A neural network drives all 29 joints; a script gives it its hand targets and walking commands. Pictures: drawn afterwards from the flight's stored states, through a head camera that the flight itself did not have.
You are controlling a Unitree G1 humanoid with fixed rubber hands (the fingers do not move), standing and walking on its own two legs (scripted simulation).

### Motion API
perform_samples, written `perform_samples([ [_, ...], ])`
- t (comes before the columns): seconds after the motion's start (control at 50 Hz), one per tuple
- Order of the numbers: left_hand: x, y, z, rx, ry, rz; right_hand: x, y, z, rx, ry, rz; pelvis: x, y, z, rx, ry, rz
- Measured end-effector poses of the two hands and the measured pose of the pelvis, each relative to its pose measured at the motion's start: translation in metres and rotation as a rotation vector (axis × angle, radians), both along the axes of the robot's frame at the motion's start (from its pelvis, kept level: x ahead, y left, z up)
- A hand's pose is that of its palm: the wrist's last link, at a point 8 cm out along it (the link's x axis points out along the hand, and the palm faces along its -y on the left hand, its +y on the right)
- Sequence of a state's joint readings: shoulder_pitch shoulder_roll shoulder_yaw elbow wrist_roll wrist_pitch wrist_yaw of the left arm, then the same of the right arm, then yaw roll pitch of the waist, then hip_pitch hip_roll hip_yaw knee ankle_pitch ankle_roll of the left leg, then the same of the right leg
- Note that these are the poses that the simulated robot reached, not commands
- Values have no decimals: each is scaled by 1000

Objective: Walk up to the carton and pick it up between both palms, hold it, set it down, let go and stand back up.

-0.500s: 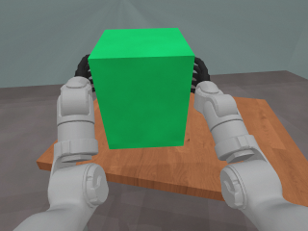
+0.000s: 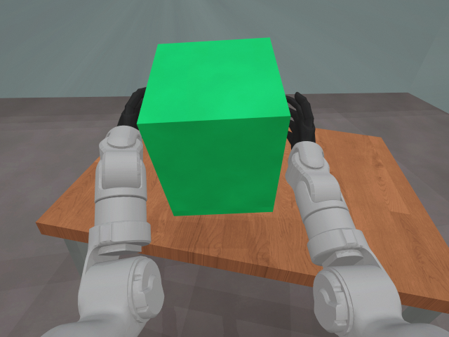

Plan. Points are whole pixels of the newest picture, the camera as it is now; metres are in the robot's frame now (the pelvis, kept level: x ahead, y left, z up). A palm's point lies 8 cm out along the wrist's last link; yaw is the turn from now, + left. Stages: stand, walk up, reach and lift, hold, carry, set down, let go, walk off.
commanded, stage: set down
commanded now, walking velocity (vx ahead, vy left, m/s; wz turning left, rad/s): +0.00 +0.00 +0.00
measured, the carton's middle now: (218, 132) +0.42 -0.03 +0.22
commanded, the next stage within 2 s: none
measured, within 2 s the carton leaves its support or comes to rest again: neither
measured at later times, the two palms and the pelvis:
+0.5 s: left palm (145, 135) +0.41 +0.11 +0.22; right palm (305, 156) +0.35 -0.18 +0.20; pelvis +0.02 +0.03 +0.00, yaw -2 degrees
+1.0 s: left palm (156, 147) +0.42 +0.09 +0.19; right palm (309, 168) +0.35 -0.19 +0.18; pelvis +0.01 +0.03 +0.00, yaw -2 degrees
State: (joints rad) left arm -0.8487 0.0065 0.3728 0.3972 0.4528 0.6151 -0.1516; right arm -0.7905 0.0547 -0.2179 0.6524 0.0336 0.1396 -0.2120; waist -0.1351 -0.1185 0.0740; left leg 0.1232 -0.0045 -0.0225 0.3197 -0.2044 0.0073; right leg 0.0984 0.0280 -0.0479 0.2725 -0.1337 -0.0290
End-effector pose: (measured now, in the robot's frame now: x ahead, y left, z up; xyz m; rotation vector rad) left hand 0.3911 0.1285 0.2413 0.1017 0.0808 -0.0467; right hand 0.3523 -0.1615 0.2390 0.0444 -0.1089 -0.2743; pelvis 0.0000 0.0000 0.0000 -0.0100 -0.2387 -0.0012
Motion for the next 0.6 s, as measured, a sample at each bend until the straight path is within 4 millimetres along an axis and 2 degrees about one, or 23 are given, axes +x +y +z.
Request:
perform_samples([
  [0.08,5,-1,-23,3,14,-2,4,-1,-26,1,15,-5,2,5,0,-3,2,0],
  [0.14,9,-5,-27,11,-5,-9,5,-4,-36,2,3,-17,4,8,0,-7,12,1],
  [0.38,18,-26,-12,31,-38,-65,-3,-21,-31,-24,-12,-85,19,25,-1,-16,12,-24],
  [0.48,18,-22,-16,34,-26,-64,-2,-17,-34,-26,0,-83,19,31,-2,-18,11,-36],
  [0.6,18,-13,-30,39,2,-50,2,-9,-43,-22,24,-66,18,35,-2,-20,16,-34],
])
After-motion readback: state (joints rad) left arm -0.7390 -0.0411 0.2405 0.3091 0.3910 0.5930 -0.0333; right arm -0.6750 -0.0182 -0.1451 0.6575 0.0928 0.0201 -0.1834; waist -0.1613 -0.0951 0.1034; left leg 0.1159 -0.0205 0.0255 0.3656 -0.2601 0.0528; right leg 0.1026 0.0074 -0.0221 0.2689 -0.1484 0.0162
